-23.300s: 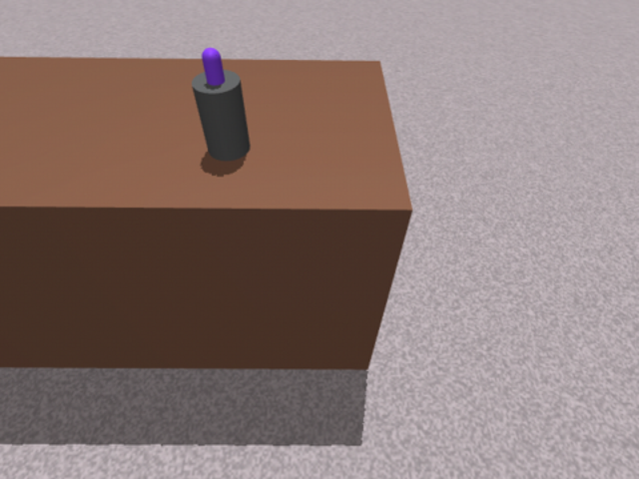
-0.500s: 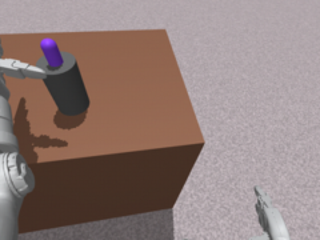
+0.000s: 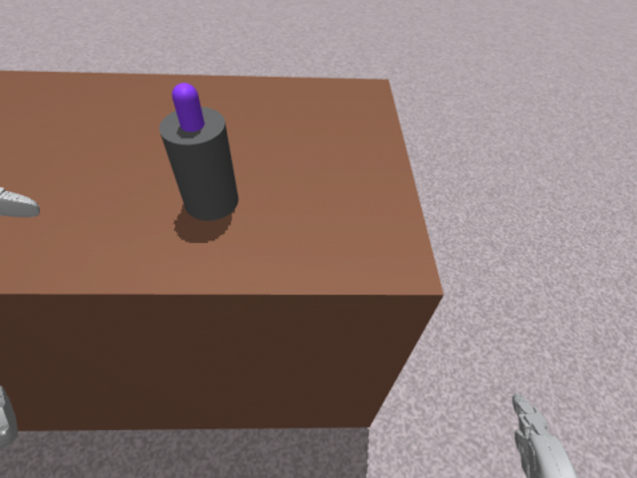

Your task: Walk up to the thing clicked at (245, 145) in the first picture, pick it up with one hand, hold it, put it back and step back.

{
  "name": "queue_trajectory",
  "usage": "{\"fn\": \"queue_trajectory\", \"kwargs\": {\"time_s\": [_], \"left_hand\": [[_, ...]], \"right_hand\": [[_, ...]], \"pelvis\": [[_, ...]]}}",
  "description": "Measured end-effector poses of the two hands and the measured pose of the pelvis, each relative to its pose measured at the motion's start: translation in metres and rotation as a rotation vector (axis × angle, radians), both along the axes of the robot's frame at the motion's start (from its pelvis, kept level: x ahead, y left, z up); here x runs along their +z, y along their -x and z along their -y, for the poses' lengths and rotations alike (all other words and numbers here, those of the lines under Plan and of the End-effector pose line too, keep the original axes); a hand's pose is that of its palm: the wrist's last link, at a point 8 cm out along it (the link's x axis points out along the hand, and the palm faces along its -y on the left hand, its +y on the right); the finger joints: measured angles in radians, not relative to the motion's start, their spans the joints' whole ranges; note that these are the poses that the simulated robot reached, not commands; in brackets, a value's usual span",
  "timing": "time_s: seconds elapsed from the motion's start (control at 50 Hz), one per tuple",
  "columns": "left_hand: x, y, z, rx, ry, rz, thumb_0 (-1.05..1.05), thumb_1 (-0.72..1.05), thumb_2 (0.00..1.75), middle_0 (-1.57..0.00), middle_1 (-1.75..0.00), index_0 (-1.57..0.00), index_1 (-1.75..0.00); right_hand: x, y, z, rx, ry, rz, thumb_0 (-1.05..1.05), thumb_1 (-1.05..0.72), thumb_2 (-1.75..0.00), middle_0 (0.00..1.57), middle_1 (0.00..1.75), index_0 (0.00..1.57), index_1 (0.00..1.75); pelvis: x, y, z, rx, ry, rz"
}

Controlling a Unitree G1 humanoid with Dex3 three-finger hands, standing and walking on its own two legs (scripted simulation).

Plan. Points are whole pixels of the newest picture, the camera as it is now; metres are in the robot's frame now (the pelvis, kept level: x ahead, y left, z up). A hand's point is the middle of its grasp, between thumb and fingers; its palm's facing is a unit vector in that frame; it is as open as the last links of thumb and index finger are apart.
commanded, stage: sink last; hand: left
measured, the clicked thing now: (199, 151) +0.53 +0.18 +0.11
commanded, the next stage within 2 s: home in 0.88 s
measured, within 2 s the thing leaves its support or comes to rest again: neither
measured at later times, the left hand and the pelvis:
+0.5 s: hand (22, 362) +0.20 +0.25 +0.16, palm faces +0.41 -0.82 -0.39, open 17.4 cm; pelvis -0.01 -0.01 +0.00, yaw +1 degrees
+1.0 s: hand (14, 403) +0.16 +0.24 +0.17, palm faces +0.40 -0.81 -0.44, open 17.5 cm; pelvis -0.03 -0.03 +0.00, yaw +1 degrees
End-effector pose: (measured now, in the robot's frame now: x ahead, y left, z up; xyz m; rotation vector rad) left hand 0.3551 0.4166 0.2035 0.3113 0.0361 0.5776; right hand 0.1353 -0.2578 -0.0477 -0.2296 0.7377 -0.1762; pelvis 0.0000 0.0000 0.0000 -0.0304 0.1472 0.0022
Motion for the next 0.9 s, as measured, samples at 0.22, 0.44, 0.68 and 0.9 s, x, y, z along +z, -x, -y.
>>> {"fn": "queue_trajectory", "kwargs": {"time_s": [0.22,0.44,0.68,0.9], "left_hand": [[-0.021,0.07,0.072,-0.188,-0.132,0.073,-0.01,-0.51,0.01,-0.06,-0.03,-0.06,-0.03],[-0.021,0.181,0.113,-0.178,-0.188,0.123,-0.01,-0.52,0.0,-0.07,-0.04,-0.08,-0.04],[-0.008,0.237,0.172,-0.307,-0.239,0.167,-0.01,-0.53,0.01,-0.07,-0.05,-0.08,-0.04],[0.009,0.234,0.156,-0.271,-0.337,0.249,-0.01,-0.55,0.02,-0.07,-0.06,-0.08,-0.06]], "right_hand": [[0.008,-0.002,0.002,-0.055,-0.044,0.1,-0.01,0.55,-0.06,0.06,0.05,0.06,0.06],[-0.002,-0.007,0.016,-0.073,-0.027,0.064,-0.01,0.52,-0.06,0.06,0.05,0.06,0.05],[0.009,-0.013,0.025,-0.052,-0.028,0.201,-0.01,0.51,-0.06,0.06,0.05,0.06,0.06],[0.014,0.011,0.038,-0.052,-0.02,0.231,-0.01,0.51,-0.06,0.06,0.05,0.05,0.05]], "pelvis": [[0.005,-0.003,-0.004,-0.017,-0.01,0.064],[0.005,0.003,0.008,0.006,-0.021,0.111],[0.001,0.013,0.02,0.026,-0.038,0.15],[0.002,0.025,0.029,0.017,-0.048,0.171]]}}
